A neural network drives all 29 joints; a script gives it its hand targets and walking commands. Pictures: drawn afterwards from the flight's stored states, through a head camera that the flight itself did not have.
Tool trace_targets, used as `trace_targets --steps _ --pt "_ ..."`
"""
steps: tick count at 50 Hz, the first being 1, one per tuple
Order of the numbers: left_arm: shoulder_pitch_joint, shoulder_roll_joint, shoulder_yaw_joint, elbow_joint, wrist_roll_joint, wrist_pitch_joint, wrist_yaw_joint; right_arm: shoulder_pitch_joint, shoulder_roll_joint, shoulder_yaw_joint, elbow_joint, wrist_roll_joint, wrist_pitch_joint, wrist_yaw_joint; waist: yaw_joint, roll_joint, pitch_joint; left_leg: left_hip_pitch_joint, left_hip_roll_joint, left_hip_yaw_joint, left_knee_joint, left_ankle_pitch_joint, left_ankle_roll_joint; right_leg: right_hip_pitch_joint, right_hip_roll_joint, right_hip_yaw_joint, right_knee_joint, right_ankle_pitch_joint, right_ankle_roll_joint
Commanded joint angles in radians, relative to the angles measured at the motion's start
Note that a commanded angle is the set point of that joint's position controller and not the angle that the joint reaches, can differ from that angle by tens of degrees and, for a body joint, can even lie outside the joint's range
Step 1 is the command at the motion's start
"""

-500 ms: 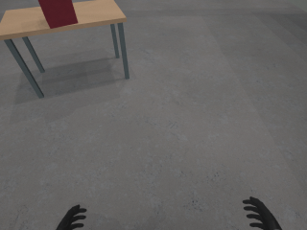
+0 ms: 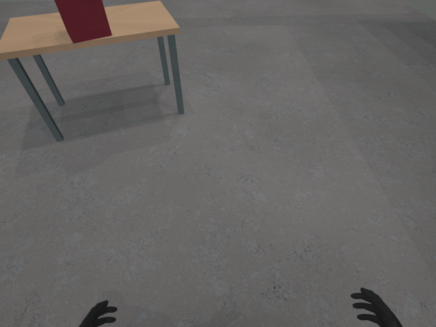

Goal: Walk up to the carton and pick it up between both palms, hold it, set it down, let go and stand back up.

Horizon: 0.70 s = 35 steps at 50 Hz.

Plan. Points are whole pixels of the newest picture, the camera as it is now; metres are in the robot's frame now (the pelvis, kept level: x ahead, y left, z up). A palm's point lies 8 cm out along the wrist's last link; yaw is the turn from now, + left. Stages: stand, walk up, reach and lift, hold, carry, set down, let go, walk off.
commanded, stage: stand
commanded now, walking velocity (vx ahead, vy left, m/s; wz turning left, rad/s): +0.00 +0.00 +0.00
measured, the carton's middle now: (80, 9) +1.64 +0.76 +0.01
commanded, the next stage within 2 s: walk up in 0.56 s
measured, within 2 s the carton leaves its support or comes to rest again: neither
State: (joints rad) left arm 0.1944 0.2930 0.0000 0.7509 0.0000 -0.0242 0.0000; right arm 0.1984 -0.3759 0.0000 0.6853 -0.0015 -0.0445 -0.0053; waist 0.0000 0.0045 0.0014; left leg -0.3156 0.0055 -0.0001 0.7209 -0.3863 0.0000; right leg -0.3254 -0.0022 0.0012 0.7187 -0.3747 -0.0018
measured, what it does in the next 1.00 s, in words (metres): lifts its left foot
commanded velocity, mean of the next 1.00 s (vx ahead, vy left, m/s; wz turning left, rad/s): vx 0.00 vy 0.00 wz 0.00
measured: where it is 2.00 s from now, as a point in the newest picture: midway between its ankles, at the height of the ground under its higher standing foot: (171, 304)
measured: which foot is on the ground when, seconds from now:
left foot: down 0.00-0.80, up 0.82-1.00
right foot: down 0.00-1.00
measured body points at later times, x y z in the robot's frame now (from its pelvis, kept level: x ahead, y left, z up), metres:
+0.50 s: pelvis -0.01 +0.00 +0.00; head -0.02 +0.00 +0.45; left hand +0.11 +0.27 -0.11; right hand +0.13 -0.30 -0.09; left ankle +0.00 +0.12 -0.72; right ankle +0.01 -0.12 -0.72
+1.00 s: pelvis +0.01 +0.04 +0.01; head -0.01 +0.04 +0.46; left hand +0.09 +0.38 -0.08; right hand +0.17 -0.28 -0.07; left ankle +0.08 +0.19 -0.68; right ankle +0.01 -0.12 -0.72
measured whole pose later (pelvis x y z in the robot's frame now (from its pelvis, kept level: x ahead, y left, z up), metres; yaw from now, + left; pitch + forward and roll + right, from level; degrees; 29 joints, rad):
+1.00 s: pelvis +0.01 +0.04 +0.01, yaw +6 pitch -3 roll -1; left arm 0.22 0.45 0.00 0.86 0.00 -0.08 0.00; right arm 0.22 -0.52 0.00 0.80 -0.02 -0.01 0.11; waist 0.00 0.02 -0.01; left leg -0.54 0.05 -0.01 0.94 -0.42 0.00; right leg -0.21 -0.10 -0.07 0.63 -0.39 -0.02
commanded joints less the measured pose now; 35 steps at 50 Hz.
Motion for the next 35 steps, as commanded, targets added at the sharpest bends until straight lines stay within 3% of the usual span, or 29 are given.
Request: trace_targets --steps 1,3,4,5,6,7,8,9,10,11,12,13,15,16,17,19,20,21,22,23,26,27,28,29,30,31,33,34,35 --pt "-0.094 0.25 0.071 -0.027 0.014 -0.023 0.002 -0.06 -0.16 -0.063 -0.03 -0.026 -0.024 -0.019 0.0 -0.025 -0.042 0.03 0.097 -0.111 -0.146 0.315 0.071 0.046 -0.076 0.089 -0.115 0.267 -0.071" --pt "-0.07 0.25 0.071 -0.031 0.011 -0.029 0.002 -0.047 -0.17 -0.055 -0.007 -0.03 -0.02 -0.017 0.032 0.003 -0.027 0.02 0.102 -0.123 -0.166 0.241 0.079 0.041 -0.079 0.106 -0.107 0.202 -0.08" --pt "-0.087 0.24 0.062 -0.023 0.017 -0.028 -0.001 -0.058 -0.18 -0.068 -0.022 -0.023 -0.026 -0.012 0.002 0.029 -0.025 0.025 0.09 -0.101 -0.172 0.243 0.066 0.027 -0.069 0.096 -0.109 0.18 -0.082" --pt "-0.067 0.259 0.074 -0.017 0.02 -0.026 0.001 -0.062 -0.196 -0.073 -0.023 -0.029 -0.023 -0.012 0.01 0.048 -0.028 0.044 0.088 -0.096 -0.165 0.268 0.069 0.02 -0.066 0.089 -0.124 0.21 -0.078" --pt "-0.088 0.244 0.073 -0.024 0.014 -0.027 0.0 -0.052 -0.186 -0.062 -0.021 -0.018 -0.026 -0.013 0.008 0.009 -0.069 0.057 0.093 -0.097 -0.166 0.286 0.065 0.042 -0.075 0.087 -0.113 0.242 -0.077" --pt "-0.079 0.245 0.071 -0.014 0.024 -0.031 -0.001 -0.063 -0.175 -0.058 -0.01 -0.026 -0.028 -0.015 0.017 0.046 -0.058 0.057 0.091 -0.099 -0.159 0.298 0.064 0.033 -0.074 0.104 -0.106 0.222 -0.079" --pt "-0.094 0.263 0.078 -0.008 0.025 -0.028 -0.001 -0.059 -0.183 -0.062 -0.018 -0.018 -0.029 -0.012 0.003 0.028 -0.043 0.047 0.096 -0.099 -0.156 0.301 0.066 0.032 -0.081 0.104 -0.122 0.239 -0.085" --pt "-0.074 0.261 0.078 -0.006 0.02 -0.026 -0.004 -0.061 -0.196 -0.067 0.001 -0.025 -0.022 -0.013 0.003 0.046 -0.044 0.055 0.101 -0.103 -0.172 0.263 0.067 0.027 -0.07 0.089 -0.126 0.214 -0.072" --pt "-0.101 0.25 0.076 -0.016 0.004 -0.016 0.0 -0.059 -0.198 -0.06 -0.002 -0.021 -0.021 -0.012 0.03 0.015 -0.001 0.0 0.1 -0.119 -0.189 0.25 0.066 0.026 -0.065 0.087 -0.117 0.193 -0.067" --pt "-0.066 0.235 0.065 -0.002 0.006 -0.024 0.0 -0.054 -0.185 -0.062 0.011 -0.021 -0.024 -0.016 0.012 0.053 -0.012 0.015 0.098 -0.125 -0.188 0.25 0.077 0.03 -0.061 0.083 -0.11 0.179 -0.076" --pt "-0.079 0.247 0.061 0.011 0.014 -0.027 -0.004 -0.069 -0.19 -0.063 0.003 -0.026 -0.023 -0.018 0.021 0.013 -0.013 0.019 0.108 -0.121 -0.181 0.243 0.077 0.01 -0.072 0.096 -0.124 0.212 -0.075" --pt "-0.079 0.272 0.075 0.007 0.019 -0.029 -0.002 -0.051 -0.188 -0.064 0.008 -0.019 -0.022 -0.012 0.0 0.015 -0.041 0.042 0.091 -0.086 -0.167 0.215 0.059 0.019 -0.067 0.095 -0.128 0.185 -0.075" --pt "-0.099 0.255 0.074 -0.006 0.023 -0.029 0.001 -0.065 -0.189 -0.052 0.013 -0.02 -0.015 -0.01 0.007 -0.005 0.012 0.01 0.088 -0.114 -0.172 0.215 0.068 0.03 -0.077 0.111 -0.148 0.205 -0.076" --pt "-0.067 0.267 0.071 0.019 0.011 -0.024 0.004 -0.074 -0.204 -0.059 0.032 -0.022 -0.015 -0.008 0.029 0.012 -0.006 0.006 0.097 -0.122 -0.177 0.249 0.079 0.045 -0.079 0.106 -0.143 0.227 -0.075" --pt "-0.092 0.267 0.07 0.027 0.021 -0.024 0.003 -0.084 -0.192 -0.061 0.011 -0.022 -0.016 -0.014 -0.012 -0.02 -0.014 0.021 0.098 -0.111 -0.18 0.227 0.073 0.031 -0.073 0.108 -0.151 0.248 -0.068" --pt "-0.092 0.259 0.07 0.036 0.018 -0.015 0.003 -0.08 -0.193 -0.06 0.029 -0.022 -0.016 -0.013 0.009 0.022 0.023 0.01 0.091 -0.096 -0.191 0.162 0.065 0.021 -0.086 0.137 -0.191 0.15 -0.071" --pt "-0.078 0.287 0.077 0.032 0.018 -0.018 0.002 -0.066 -0.176 -0.054 0.028 -0.009 -0.013 -0.012 0.006 -0.037 -0.011 0.034 0.087 -0.113 -0.16 0.185 0.065 0.009 -0.106 0.156 -0.199 0.16 -0.092" --pt "-0.112 0.248 0.066 0.031 0.025 -0.027 0.003 -0.048 -0.185 -0.056 0.042 -0.014 -0.011 -0.012 -0.018 -0.027 0.005 0.056 0.073 -0.09 -0.195 0.15 0.059 -0.004 -0.102 0.141 -0.207 0.136 -0.079" --pt "-0.089 0.26 0.059 0.027 0.014 -0.028 0.001 -0.057 -0.211 -0.058 0.049 -0.013 -0.012 -0.008 -0.004 0.025 -0.042 0.079 0.094 -0.115 -0.186 0.18 0.064 0.01 -0.096 0.154 -0.195 0.143 -0.076" --pt "-0.104 0.259 0.057 0.039 0.015 -0.028 0.0 -0.06 -0.195 -0.055 0.053 -0.012 -0.011 -0.008 -0.003 -0.044 0.015 0.051 0.093 -0.11 -0.192 0.17 0.07 -0.015 -0.09 0.125 -0.21 0.147 -0.073" --pt "-0.084 0.263 0.061 0.063 0.013 -0.028 0.002 -0.073 -0.197 -0.055 0.064 -0.021 -0.015 -0.008 -0.01 0.017 -0.018 0.067 0.091 -0.108 -0.182 0.255 0.076 0.019 -0.09 0.118 -0.182 0.24 -0.071" --pt "-0.093 0.258 0.066 0.055 0.012 -0.025 0.004 -0.079 -0.179 -0.042 0.055 -0.027 -0.012 -0.006 0.01 0.005 -0.019 0.063 0.103 -0.115 -0.179 0.24 0.075 0.03 -0.086 0.128 -0.181 0.196 -0.076" --pt "-0.091 0.263 0.063 0.05 0.017 -0.026 0.006 -0.073 -0.202 -0.056 0.058 -0.013 -0.009 -0.003 0.005 -0.015 0.0 0.028 0.088 -0.12 -0.205 0.214 0.06 0.035 -0.083 0.129 -0.18 0.19 -0.075" --pt "-0.102 0.252 0.057 0.056 0.013 -0.022 0.005 -0.093 -0.177 -0.049 0.077 -0.013 -0.01 -0.006 0.004 0.012 0.004 0.032 0.098 -0.114 -0.201 0.165 0.066 0.025 -0.093 0.132 -0.21 0.167 -0.08" --pt "-0.091 0.266 0.063 0.052 -0.002 -0.024 0.004 -0.071 -0.201 -0.051 0.073 -0.021 -0.008 -0.008 0.004 -0.016 -0.005 0.039 0.092 -0.113 -0.209 0.198 0.071 0.026 -0.086 0.117 -0.192 0.171 -0.077" --pt "-0.093 0.263 0.055 0.062 0.02 -0.029 0.007 -0.093 -0.187 -0.05 0.084 -0.02 -0.009 -0.01 0.006 0.001 0.012 0.035 0.085 -0.098 -0.194 0.2 0.067 0.021 -0.092 0.139 -0.205 0.174 -0.079" --pt "-0.084 0.299 0.067 0.073 0.015 -0.028 0.001 -0.065 -0.184 -0.049 0.096 -0.019 -0.013 -0.009 -0.003 -0.078 0.009 0.054 0.091 -0.102 -0.186 0.18 0.066 0.016 -0.111 0.159 -0.221 0.194 -0.075" --pt "-0.123 0.267 0.059 0.07 0.018 -0.019 0.0 -0.075 -0.189 -0.051 0.085 -0.021 -0.012 -0.008 -0.002 0.007 0.017 0.032 0.078 -0.095 -0.198 0.17 0.06 0.0 -0.101 0.134 -0.198 0.152 -0.076" --pt "-0.106 0.264 0.059 0.061 0.017 -0.021 -0.005 -0.075 -0.182 -0.045 0.096 -0.017 -0.013 -0.005 -0.007 0.004 0.013 0.05 0.091 -0.105 -0.209 0.127 0.068 -0.008 -0.093 0.129 -0.219 0.096 -0.08"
